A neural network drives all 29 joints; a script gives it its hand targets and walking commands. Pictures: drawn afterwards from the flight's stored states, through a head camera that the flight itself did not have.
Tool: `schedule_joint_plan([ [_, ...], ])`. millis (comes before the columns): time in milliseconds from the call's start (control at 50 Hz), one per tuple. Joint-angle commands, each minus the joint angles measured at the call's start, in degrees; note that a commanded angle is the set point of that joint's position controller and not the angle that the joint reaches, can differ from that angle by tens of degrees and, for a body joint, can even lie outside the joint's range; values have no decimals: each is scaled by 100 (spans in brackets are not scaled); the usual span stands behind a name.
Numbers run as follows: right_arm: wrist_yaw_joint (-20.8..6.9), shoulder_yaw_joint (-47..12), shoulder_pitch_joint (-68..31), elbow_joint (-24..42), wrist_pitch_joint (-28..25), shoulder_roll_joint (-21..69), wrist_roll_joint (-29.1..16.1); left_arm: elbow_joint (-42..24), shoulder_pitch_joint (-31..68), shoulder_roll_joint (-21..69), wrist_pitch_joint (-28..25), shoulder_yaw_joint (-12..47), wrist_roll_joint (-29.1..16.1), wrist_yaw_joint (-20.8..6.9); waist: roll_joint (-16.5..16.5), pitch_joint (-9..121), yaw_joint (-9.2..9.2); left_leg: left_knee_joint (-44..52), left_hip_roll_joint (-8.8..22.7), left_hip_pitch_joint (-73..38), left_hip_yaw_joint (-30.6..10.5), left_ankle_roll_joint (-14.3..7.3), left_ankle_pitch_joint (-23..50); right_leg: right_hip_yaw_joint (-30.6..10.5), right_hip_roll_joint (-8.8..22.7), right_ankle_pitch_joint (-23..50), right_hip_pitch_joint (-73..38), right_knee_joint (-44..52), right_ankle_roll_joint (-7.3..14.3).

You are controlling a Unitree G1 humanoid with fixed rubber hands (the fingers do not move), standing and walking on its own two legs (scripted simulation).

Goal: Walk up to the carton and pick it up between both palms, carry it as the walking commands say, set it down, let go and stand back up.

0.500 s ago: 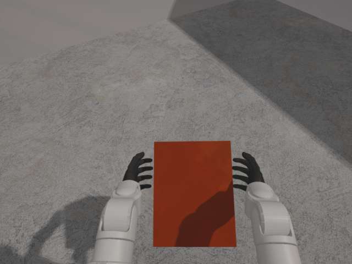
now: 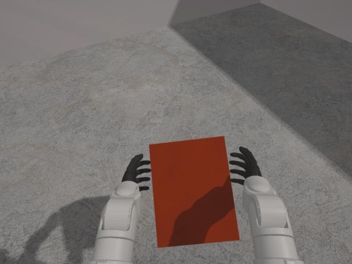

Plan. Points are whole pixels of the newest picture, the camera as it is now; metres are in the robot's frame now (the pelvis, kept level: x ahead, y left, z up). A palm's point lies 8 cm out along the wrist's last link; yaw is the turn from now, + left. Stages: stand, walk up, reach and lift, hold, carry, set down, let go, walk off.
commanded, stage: carry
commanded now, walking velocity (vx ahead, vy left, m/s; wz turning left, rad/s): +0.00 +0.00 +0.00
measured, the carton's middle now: (191, 186) +0.34 -0.01 -0.07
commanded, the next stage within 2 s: none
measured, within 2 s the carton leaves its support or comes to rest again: neither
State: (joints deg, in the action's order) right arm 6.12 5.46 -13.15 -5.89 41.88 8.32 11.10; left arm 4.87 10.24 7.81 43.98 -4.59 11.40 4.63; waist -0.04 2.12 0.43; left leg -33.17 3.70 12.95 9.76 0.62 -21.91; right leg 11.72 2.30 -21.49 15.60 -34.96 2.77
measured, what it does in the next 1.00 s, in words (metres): walks backwards, turning left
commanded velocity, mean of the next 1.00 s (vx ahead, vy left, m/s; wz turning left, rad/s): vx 0.00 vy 0.16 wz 0.47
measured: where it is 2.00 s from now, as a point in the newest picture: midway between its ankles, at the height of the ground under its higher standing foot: outside the picture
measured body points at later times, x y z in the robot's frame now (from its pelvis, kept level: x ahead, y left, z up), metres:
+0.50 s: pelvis -0.03 +0.03 -0.01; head +0.00 +0.02 +0.44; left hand +0.26 +0.17 +0.04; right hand +0.28 -0.11 +0.04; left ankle -0.07 +0.11 -0.73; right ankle -0.05 -0.07 -0.73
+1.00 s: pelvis -0.14 +0.12 -0.01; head -0.09 +0.13 +0.44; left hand +0.09 +0.32 +0.04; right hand +0.17 +0.06 +0.04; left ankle -0.07 +0.11 -0.73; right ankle -0.13 -0.05 -0.65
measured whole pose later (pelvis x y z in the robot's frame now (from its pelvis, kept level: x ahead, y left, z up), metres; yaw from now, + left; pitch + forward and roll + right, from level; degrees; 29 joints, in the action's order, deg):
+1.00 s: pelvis -0.14 +0.12 -0.01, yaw +16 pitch +4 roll -4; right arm 13.8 3.4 -9.8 21.8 69.5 7.9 4.5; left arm -21.3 10.0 7.8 72.0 2.4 3.1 14.4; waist 4.4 -1.8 -1.1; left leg -33.0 -7.5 27.1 4.9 -12.1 -10.4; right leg 5.4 5.3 -30.2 31.7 -66.1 -4.3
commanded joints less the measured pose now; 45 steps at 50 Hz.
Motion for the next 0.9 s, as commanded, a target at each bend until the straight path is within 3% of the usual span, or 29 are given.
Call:
schedule_joint_plan([
  [0, -1658, -3255, -1868, 52, -83, 5669, -1456, -792, 2838, 5308, -401, 3250, -1545, -1494, -13, 2289, -16, -1, 431, -672, -252, -158, 3423, -608, 821, 5124, -1175, -70, 62],
  [100, -1708, -3299, -2210, 122, -125, 5744, -1534, -836, 3072, 5408, -445, 3207, -1553, -1506, 69, 1984, -41, 97, 572, -617, -420, -199, 3677, -578, 700, 4003, -863, 68, 33],
  [220, -1680, -3353, -2226, 241, -175, 5798, -1526, -866, 3177, 5499, -492, 3291, -1643, -1517, -21, 2223, -10, -30, 564, -621, -446, -213, 3310, -710, 838, 4442, -1072, 96, 31],
  [260, -1622, -2485, -2157, -1037, -402, 4781, -1130, 313, 3394, 4543, -707, 2409, -1252, -1429, 52, 2236, 41, -46, 498, -462, -375, -180, 2902, -679, 997, 4499, -1075, 12, 1],
  [280, -1561, -3120, -2426, 254, -405, 5262, -1643, -924, 3612, 5041, -715, 3006, -1738, -1366, 26, 2211, 39, -72, 471, -428, -393, -169, 2767, -675, 1078, 4497, -1073, -13, -28],
  [300, -1460, -4047, -2715, 2181, -209, 6087, -2392, -2780, 3789, 5851, -516, 3884, -2446, -1266, -55, 2184, 33, -221, 433, -307, -370, -173, 2735, -675, 1167, 4601, -1074, -66, -36],
  [340, -1409, -3978, -2649, 1988, 100, 6144, -2278, -2437, 3475, 5962, -178, 3782, -2318, -1219, -170, 2220, 7, -460, 321, -13, -255, -242, 2328, -657, 1330, 4848, -1174, -64, 43],
  [400, -1149, -3967, -2319, 2523, 705, 5803, -2318, -2887, 2871, 5657, 381, 3605, -2191, -894, -650, 2364, -8, -625, 23, 700, -60, -250, 1113, -877, 1906, 5489, -1714, -70, 181],
  [440, -1075, -4121, -2027, 2832, 1126, 5757, -2511, -3156, 2390, 5552, 759, 3548, -2174, -731, -1035, 2449, -21, -450, -153, 895, 53, -249, 614, -964, 2133, 5633, -1898, -118, 211],
  [460, -1045, -4123, -1898, 2873, 1331, 5720, -2577, -3168, 2158, 5519, 963, 3495, -2155, -662, -995, 2433, -28, -372, -167, 828, 41, -263, 726, -895, 2169, 5445, -1751, -160, 167],
  [480, -1013, -4126, -1821, 2913, 1518, 5715, -2644, -3238, 2052, 5474, 1140, 3455, -2168, -600, -897, 2399, -22, -300, -140, 702, -32, -312, 1041, -760, 2144, 5188, -1550, -233, 81],
  [520, -921, -4057, -1666, 2973, 1829, 5685, -2676, -3449, 1983, 5394, 1435, 3434, -2257, -496, -378, 2309, -28, -173, 25, 372, -326, -468, 2168, -392, 1842, 4216, -1018, -524, -180],
  [540, -877, -3998, -1602, 3008, 1966, 5664, -2667, -3548, 1976, 5356, 1568, 3421, -2306, -454, -59, 2275, -42, -158, 221, 167, -598, -596, 3071, -278, 1628, 3466, -666, -724, -292],
  [580, -781, -3866, -1439, 3033, 2177, 5713, -2624, -3801, 2144, 5384, 1792, 3500, -2478, -415, 797, 2157, -34, -296, 733, 70, -1364, -911, 5212, -45, 1062, 1219, -141, -897, -501],
  [600, -734, -3799, -1387, 3028, 2275, 5750, -2587, -3865, 2257, 5445, 1895, 3544, -2572, -415, 958, 1995, -26, -206, 808, 148, -1573, -1011, 5515, 19, 831, 259, -30, -716, -535],
  [620, -690, -3738, -1363, 3067, 2369, 5737, -2548, -3870, 2312, 5481, 1991, 3549, -2642, -413, 889, 1902, -15, -175, 795, 202, -1645, -1033, 5558, -4, 735, -63, 9, -612, -538],
  [660, -623, -3618, -1411, 3192, 2521, 5683, -2491, -3825, 2384, 5581, 2145, 3521, -2714, -410, 513, 1869, -21, -319, 692, 450, -1551, -947, 5024, -63, 820, 313, -172, -464, -489],
  [720, -580, -3524, -1626, 3400, 2644, 5697, -2469, -3684, 2462, 5774, 2294, 3494, -2780, -433, -154, 1850, -72, -559, 436, 1239, -1308, -621, 3094, -460, 1487, 1551, -733, -399, -277],
  [760, -578, -3474, -1712, 3492, 2675, 5806, -2492, -3730, 2652, 5903, 2347, 3537, -2856, -453, -586, 1850, -12, -636, 415, 1283, -1544, -506, 2266, -769, 1917, 1314, -457, -550, -232],
  [780, -574, -3423, -1724, 3484, 2682, 5820, -2488, -3745, 2713, 5963, 2373, 3580, -2891, -456, -284, 1839, 34, -339, 600, 1005, -1956, -586, 2134, -601, 1777, 734, 49, -844, -313],
  [800, -570, -3350, -1709, 3451, 2687, 5785, -2470, -3760, 2758, 5998, 2408, 3629, -2927, -453, 799, 1715, 84, 635, 1061, 649, -2827, -809, 2524, -59, 1111, -566, 857, -1506, -527],
  [820, -563, -3289, -1670, 3427, 2692, 5792, -2463, -3752, 2757, 5964, 2438, 3697, -2962, -444, 1497, 1518, 129, 1490, 1272, 263, -3715, -1010, 2862, 6, 304, -1755, 1707, -2264, -691],
  [840, -568, -3261, -1584, 3350, 2693, 5874, -2455, -3759, 2875, 6019, 2449, 3810, -3005, -448, 1224, 1510, 117, 1546, 1171, 154, -3757, -958, 2867, -576, 204, -1762, 1870, -2946, -717],
  [880, -606, -3243, -1751, 3494, 2646, 6003, -2512, -3842, 2965, 6263, 2375, 3935, -3083, -450, 587, 1789, 60, 1529, 970, -179, -3337, -625, 2435, -863, 301, -1247, 2024, -3625, -666],
])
